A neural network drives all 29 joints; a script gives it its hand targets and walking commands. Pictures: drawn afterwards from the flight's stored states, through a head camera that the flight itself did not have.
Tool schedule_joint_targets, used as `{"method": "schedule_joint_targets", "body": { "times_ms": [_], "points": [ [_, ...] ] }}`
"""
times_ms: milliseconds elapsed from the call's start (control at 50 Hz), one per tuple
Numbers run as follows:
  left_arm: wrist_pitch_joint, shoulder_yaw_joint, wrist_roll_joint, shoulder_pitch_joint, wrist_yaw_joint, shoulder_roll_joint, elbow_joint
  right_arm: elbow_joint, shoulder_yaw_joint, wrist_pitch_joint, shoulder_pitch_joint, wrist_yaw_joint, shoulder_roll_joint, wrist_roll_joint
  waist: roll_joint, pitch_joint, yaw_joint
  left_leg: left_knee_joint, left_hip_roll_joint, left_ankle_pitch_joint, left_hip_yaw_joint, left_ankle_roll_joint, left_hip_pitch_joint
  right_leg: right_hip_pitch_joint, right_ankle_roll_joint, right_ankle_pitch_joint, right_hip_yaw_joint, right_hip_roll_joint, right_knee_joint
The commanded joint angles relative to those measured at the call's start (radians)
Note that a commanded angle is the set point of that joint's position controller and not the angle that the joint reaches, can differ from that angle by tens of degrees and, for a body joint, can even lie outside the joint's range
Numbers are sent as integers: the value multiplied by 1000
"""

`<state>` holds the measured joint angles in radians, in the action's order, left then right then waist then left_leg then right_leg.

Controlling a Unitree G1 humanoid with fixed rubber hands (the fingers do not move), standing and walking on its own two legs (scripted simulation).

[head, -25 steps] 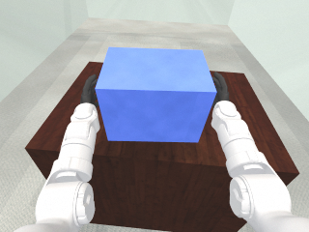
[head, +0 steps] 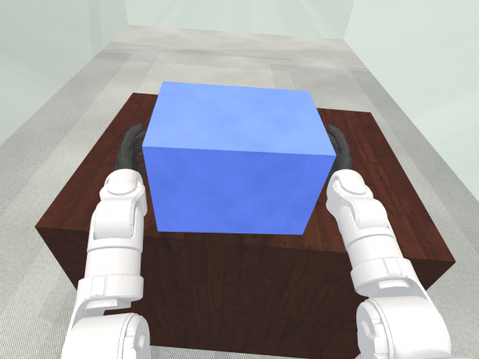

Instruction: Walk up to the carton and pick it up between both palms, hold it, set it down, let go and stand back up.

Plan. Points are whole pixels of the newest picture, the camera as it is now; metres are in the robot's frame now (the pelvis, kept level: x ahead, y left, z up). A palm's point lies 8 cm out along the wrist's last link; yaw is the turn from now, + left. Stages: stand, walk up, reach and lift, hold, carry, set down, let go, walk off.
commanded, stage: reach and lift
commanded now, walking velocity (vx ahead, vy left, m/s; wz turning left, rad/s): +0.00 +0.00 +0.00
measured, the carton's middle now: (234, 160) +0.41 -0.01 +0.16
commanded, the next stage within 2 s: hold in 0.92 s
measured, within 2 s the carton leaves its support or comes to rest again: neither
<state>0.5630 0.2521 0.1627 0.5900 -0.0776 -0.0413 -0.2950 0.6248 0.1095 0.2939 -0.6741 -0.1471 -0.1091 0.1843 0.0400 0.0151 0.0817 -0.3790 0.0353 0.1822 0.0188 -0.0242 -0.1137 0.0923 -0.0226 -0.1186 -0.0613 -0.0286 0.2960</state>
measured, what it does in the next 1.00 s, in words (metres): stands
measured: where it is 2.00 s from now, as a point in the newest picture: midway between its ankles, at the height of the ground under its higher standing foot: outside the picture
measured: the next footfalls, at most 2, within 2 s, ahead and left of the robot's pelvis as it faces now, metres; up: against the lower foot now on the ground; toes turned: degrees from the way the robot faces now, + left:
none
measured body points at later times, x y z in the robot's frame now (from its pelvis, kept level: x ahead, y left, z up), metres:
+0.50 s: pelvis +0.01 +0.00 +0.00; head -0.04 +0.02 +0.45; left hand +0.39 +0.17 +0.19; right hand +0.38 -0.18 +0.20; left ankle +0.02 +0.13 -0.75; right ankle +0.03 -0.14 -0.75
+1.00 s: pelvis +0.00 -0.01 +0.00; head -0.05 +0.01 +0.45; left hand +0.39 +0.18 +0.21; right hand +0.39 -0.17 +0.22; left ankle +0.02 +0.13 -0.75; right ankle +0.03 -0.14 -0.75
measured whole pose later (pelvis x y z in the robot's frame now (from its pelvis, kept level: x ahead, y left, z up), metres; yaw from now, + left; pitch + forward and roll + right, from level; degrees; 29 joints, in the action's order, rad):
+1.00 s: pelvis +0.00 -0.01 +0.00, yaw +1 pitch -7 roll -1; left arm 0.70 0.34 0.22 0.67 -0.02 -0.05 -0.25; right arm 0.60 0.08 0.44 -0.81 -0.20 -0.11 0.21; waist 0.01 0.03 0.09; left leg -0.35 0.04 0.18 0.04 -0.03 -0.06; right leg 0.04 -0.02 -0.12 -0.08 -0.02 0.28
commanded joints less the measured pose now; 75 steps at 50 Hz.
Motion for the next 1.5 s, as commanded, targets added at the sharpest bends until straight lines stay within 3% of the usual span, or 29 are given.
{"method": "schedule_joint_targets", "body": {
  "times_ms": [0, 100, 440, 560, 580, 720, 880, 980, 1220, 1420, 1480],
  "points": [
    [-35, -496, -163, 891, 177, 553, 235, -404, -396, -37, -928, 168, 567, 105, -73, 573, -6, 47, -93, -230, -12, -18, 111, -174, -9, 142, 2, 87, -15],
    [-13, -460, -156, 909, 195, 533, 219, -387, -371, -1, -927, 166, 571, 91, -57, 568, 2, 66, -96, -176, -15, -11, 90, -192, -14, 143, 5, 81, -18],
    [19, -419, -123, 920, 248, 498, 251, -420, -367, 44, -899, 134, 545, 108, -92, 532, 41, 42, -105, -302, -9, -46, 146, -229, -18, 237, -13, 89, -15],
    [33, -428, -126, 928, 244, 495, 272, -441, -376, 52, -911, 137, 538, 120, -98, 532, 37, 40, -102, -308, -8, -47, 153, -215, -15, 224, -16, 90, -15],
    [40, -426, -129, 920, 243, 509, 260, -470, -389, 40, -989, 139, 546, 148, -116, 561, 20, 43, -102, -313, -13, -40, 158, -243, -9, 224, -18, 87, -8],
    [50, -394, -118, 953, 242, 488, 221, -369, -358, 50, -993, 147, 544, 132, -85, 510, 6, 71, -94, -241, -27, -20, 119, -230, 0, 149, -14, 84, -20],
    [50, -397, -137, 988, 236, 491, 230, -357, -365, 62, -1005, 135, 561, 157, -80, 559, 14, 48, -101, -314, -20, -26, 124, -266, -8, 250, 0, 84, -10],
    [70, -379, -130, 972, 252, 473, 239, -359, -366, 89, -992, 119, 554, 170, -70, 526, 19, 65, -105, -273, -22, -20, 88, -300, -15, 232, 3, 83, -14],
    [117, -422, -151, 993, 249, 475, 346, -434, -393, 142, -989, 112, 550, 215, -106, 530, 26, 53, -100, -302, -17, -33, 99, -271, -5, 210, 3, 90, -12],
    [149, -392, -144, 1022, 259, 474, 291, -385, -350, 172, -1028, 132, 554, 191, -104, 486, 11, 98, -92, -146, -25, -14, 21, -243, 3, 56, 5, 86, -22],
    [148, -386, -145, 1042, 258, 480, 280, -365, -339, 171, -1040, 139, 557, 184, -115, 498, 4, 101, -88, -145, -23, -14, 16, -249, 4, 64, 5, 87, -14]
  ]
}}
